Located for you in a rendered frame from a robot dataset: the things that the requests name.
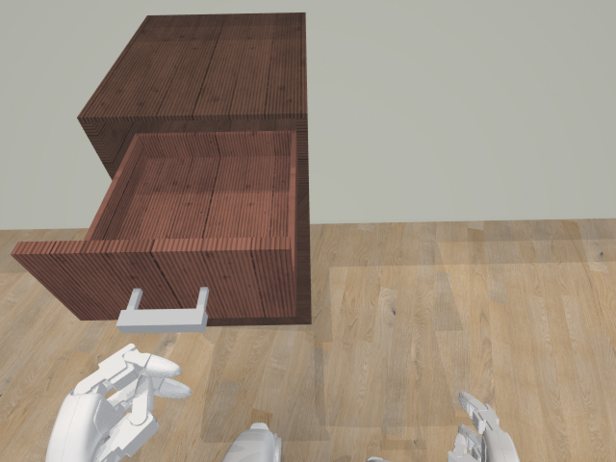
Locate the cabinet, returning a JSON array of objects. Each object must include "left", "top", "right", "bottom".
[{"left": 77, "top": 13, "right": 312, "bottom": 326}]

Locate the left robot thigh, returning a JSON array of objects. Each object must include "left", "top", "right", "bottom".
[{"left": 221, "top": 429, "right": 281, "bottom": 462}]

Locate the right robot hand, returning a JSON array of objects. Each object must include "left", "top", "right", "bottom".
[{"left": 448, "top": 392, "right": 520, "bottom": 462}]

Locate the handle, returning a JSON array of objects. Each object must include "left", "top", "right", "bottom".
[{"left": 116, "top": 287, "right": 209, "bottom": 334}]

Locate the drawer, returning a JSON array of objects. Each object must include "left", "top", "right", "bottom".
[{"left": 11, "top": 130, "right": 297, "bottom": 321}]

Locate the left robot hand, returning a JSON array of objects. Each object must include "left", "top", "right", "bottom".
[{"left": 45, "top": 344, "right": 192, "bottom": 462}]

